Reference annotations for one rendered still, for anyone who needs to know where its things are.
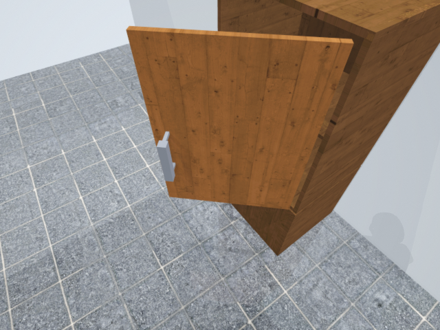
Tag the handle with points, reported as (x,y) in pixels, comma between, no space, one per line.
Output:
(168,166)

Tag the cupboard door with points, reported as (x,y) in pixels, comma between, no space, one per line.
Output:
(243,110)

